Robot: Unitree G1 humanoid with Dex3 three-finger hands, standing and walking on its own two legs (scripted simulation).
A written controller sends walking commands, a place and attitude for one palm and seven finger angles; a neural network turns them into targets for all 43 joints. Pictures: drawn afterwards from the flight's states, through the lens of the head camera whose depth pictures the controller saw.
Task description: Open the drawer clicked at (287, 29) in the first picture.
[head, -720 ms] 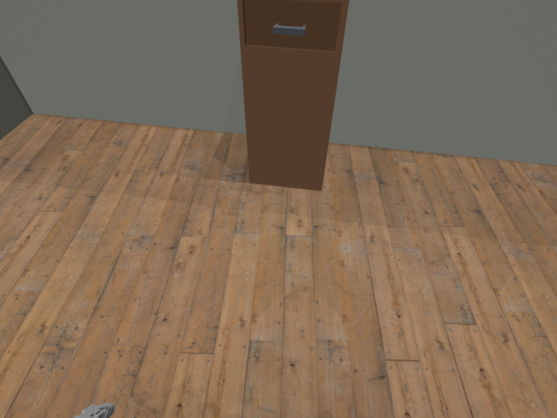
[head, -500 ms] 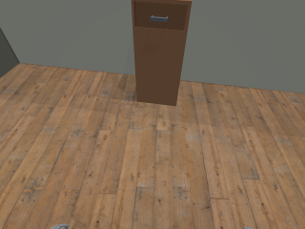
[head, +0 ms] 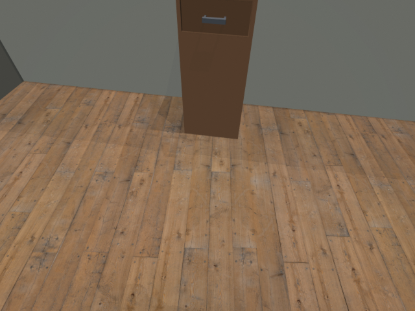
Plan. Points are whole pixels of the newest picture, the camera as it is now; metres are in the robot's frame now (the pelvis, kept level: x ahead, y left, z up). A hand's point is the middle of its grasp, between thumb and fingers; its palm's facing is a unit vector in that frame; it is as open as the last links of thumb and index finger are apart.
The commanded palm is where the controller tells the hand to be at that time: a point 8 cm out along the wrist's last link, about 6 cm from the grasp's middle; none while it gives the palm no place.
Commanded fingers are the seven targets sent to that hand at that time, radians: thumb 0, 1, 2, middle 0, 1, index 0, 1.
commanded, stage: stand and wait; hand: left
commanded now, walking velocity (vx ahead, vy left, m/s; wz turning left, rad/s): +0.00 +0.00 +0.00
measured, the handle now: (214, 19) +1.38 +0.04 +0.04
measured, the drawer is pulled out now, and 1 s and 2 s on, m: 0.00 0.00 0.00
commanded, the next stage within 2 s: look at it before walking up in 0.10 s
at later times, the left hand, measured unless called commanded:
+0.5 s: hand out of the picture +0.07 +0.25 -0.16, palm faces -0.03 -0.94 -0.33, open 7.4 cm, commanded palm none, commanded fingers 0.00 0.90 0.90 -0.20 -0.30 -0.20 -0.30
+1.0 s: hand out of the picture +0.06 +0.23 -0.17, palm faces -0.03 -0.96 -0.27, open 7.4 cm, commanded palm none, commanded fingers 0.00 0.90 0.90 -0.20 -0.30 -0.20 -0.30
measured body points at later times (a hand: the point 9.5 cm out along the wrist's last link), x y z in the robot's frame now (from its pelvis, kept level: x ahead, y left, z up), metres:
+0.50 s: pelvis +0.00 +0.00 +0.00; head +0.00 +0.00 +0.45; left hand +0.07 +0.29 -0.13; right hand +0.08 -0.30 -0.13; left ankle +0.01 +0.12 -0.74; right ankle +0.01 -0.12 -0.74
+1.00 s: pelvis +0.02 +0.00 +0.00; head +0.01 +0.01 +0.45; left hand +0.06 +0.28 -0.15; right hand +0.07 -0.27 -0.14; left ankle +0.01 +0.12 -0.74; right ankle +0.01 -0.12 -0.74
